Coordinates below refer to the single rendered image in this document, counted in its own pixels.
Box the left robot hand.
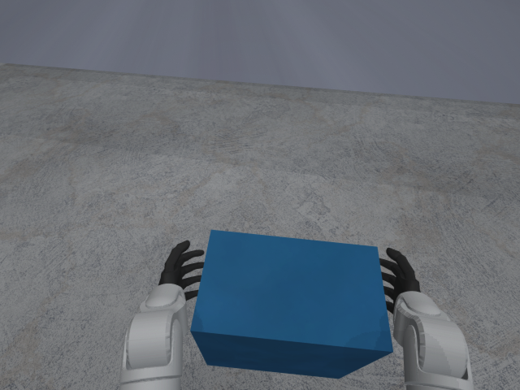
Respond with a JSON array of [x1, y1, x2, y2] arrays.
[[158, 240, 204, 301]]

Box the carton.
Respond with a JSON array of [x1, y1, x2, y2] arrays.
[[190, 230, 393, 379]]

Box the robot left forearm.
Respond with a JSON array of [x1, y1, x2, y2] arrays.
[[119, 284, 189, 390]]

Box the right robot hand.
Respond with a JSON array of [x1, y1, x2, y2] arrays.
[[379, 248, 420, 314]]

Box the robot right forearm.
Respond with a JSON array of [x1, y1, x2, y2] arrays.
[[393, 291, 475, 390]]

